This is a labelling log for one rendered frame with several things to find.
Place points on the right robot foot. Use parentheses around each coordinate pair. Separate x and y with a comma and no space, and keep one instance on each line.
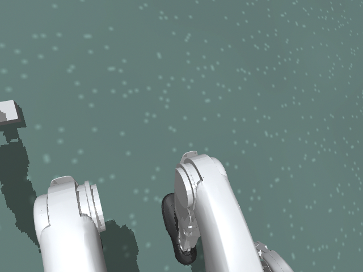
(171,224)

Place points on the small box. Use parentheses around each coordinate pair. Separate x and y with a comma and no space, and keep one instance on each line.
(9,112)

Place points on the right robot hand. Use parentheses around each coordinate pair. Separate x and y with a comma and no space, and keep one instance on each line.
(272,261)

